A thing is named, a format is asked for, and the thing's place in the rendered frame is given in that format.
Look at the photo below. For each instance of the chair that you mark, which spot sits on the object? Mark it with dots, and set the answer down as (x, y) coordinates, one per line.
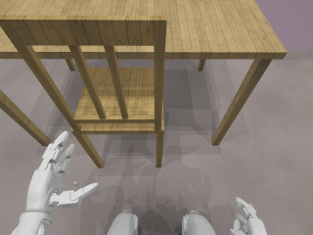
(114, 100)

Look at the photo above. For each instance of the robot thigh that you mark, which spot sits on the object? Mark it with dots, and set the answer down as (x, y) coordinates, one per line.
(126, 223)
(196, 224)

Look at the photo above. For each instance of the robot left thigh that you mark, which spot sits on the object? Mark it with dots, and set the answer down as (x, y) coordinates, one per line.
(126, 223)

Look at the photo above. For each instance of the robot right thigh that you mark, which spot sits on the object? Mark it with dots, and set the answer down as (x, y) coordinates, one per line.
(196, 224)

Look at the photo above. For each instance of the robot right hand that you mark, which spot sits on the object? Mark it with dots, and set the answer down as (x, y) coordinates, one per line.
(251, 224)

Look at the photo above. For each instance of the robot left forearm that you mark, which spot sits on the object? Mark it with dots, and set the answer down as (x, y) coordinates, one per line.
(34, 223)

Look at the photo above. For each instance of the robot left hand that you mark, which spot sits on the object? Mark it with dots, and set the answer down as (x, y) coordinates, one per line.
(48, 177)

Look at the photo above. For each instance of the table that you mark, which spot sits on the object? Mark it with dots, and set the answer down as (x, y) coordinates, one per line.
(195, 30)

